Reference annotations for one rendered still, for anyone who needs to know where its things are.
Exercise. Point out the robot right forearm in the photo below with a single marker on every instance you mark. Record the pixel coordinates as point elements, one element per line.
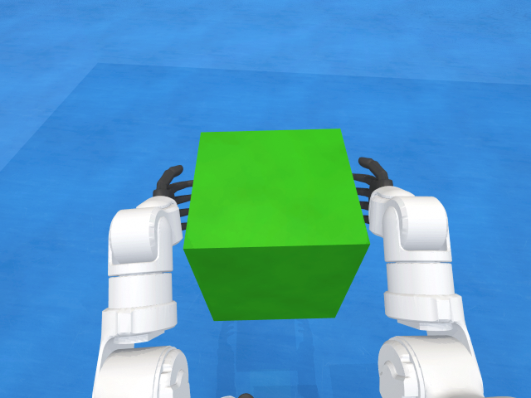
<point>420,283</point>

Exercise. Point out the carton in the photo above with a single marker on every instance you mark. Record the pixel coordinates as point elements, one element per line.
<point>275,229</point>

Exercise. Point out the robot right hand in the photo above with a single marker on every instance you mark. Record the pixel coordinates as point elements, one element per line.
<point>380,180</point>

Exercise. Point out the robot left forearm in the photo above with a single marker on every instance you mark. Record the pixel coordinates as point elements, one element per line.
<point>141,304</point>

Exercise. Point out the right robot upper arm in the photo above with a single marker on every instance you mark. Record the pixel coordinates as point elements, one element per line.
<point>428,367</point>

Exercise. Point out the left robot upper arm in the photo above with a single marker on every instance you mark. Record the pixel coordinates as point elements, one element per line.
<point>144,372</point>

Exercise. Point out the robot left hand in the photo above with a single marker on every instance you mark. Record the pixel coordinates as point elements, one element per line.
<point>164,188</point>

